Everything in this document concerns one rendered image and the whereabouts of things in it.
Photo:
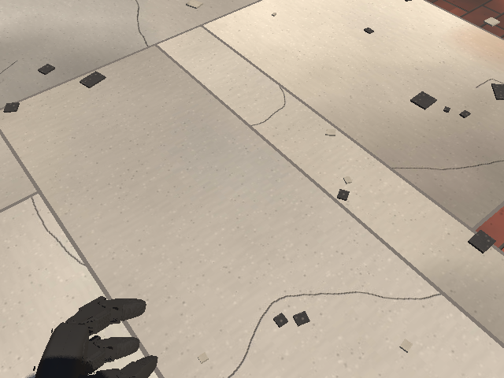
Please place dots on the left robot hand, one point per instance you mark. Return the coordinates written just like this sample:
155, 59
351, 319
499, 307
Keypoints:
71, 354

